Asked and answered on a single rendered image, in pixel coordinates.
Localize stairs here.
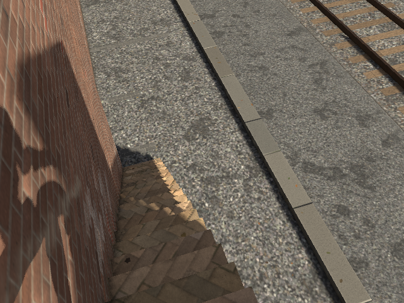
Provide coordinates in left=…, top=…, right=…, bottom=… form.
left=105, top=158, right=258, bottom=303

